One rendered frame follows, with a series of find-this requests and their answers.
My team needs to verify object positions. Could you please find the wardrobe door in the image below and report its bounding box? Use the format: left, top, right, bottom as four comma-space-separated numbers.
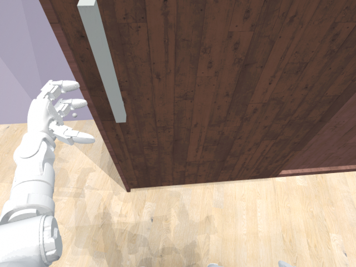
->
51, 0, 356, 189
283, 93, 356, 170

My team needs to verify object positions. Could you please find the left robot upper arm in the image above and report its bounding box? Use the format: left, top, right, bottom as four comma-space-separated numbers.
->
0, 215, 63, 267

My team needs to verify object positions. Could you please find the robot left forearm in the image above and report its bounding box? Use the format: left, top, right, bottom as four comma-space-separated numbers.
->
0, 131, 56, 225

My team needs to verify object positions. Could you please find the handle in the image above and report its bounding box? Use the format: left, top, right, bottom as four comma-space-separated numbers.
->
77, 0, 126, 123

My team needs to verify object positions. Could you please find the left robot hand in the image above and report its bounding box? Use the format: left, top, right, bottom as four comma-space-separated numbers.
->
27, 80, 95, 146

